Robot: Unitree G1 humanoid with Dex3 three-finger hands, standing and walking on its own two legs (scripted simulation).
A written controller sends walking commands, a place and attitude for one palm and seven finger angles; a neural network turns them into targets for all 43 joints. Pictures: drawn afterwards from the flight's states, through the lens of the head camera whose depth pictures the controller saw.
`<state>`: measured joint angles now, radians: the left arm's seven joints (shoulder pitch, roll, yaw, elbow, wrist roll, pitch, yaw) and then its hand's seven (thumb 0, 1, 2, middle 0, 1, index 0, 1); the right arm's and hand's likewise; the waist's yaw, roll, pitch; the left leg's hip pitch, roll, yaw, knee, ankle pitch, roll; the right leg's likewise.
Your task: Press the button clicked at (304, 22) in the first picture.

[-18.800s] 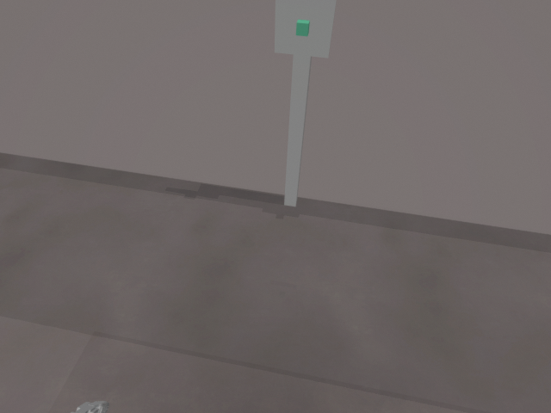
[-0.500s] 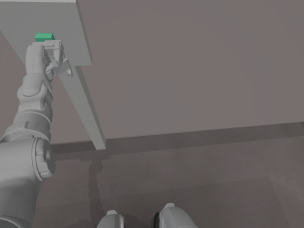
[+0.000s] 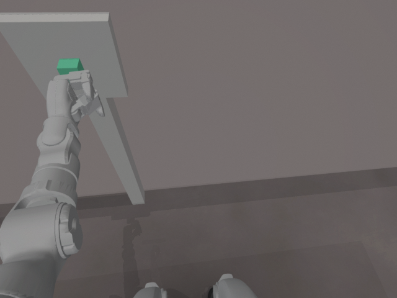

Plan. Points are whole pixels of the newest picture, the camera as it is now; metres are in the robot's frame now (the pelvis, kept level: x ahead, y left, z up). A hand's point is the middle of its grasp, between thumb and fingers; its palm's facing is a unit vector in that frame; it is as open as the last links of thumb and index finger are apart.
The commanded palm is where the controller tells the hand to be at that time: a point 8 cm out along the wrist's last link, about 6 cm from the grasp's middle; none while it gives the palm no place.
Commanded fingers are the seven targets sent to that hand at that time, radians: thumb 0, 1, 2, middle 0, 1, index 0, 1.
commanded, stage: pull the fist back off the button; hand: left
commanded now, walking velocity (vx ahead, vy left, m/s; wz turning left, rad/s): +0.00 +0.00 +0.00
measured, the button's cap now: (72, 69) +0.54 +0.22 +0.14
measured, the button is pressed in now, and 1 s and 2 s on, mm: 0 0 0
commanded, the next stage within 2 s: draw the hand back to the body in 0.60 s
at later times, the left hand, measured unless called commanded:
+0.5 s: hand (91, 133) +0.41 +0.18 +0.10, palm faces +0.05 -1.00 +0.00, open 3.1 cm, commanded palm +0.38 +0.23 +0.10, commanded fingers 0.00 0.90 0.90 -1.30 -1.50 -1.30 -1.50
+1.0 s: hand (70, 147) +0.36 +0.19 +0.12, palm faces +0.08 -1.00 -0.01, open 3.1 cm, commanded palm +0.32 +0.25 +0.14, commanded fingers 0.00 0.90 0.90 -1.30 -1.50 -1.30 -1.50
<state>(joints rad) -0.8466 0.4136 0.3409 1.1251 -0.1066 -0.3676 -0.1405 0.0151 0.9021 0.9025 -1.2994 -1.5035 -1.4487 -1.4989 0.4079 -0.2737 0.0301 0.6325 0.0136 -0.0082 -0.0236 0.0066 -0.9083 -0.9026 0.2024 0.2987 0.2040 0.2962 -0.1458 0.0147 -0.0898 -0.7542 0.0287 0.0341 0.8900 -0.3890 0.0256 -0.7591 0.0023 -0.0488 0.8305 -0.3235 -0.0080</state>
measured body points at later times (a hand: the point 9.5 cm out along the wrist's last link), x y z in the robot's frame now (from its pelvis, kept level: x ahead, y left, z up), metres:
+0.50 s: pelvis +0.05 +0.00 +0.02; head +0.08 +0.00 +0.47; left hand +0.40 +0.23 +0.10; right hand +0.18 -0.25 -0.08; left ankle +0.02 +0.10 -0.69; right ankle +0.04 -0.12 -0.69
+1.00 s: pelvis +0.04 -0.01 +0.03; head +0.05 -0.02 +0.48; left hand +0.35 +0.25 +0.13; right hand +0.17 -0.26 -0.07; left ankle +0.02 +0.10 -0.69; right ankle +0.04 -0.12 -0.69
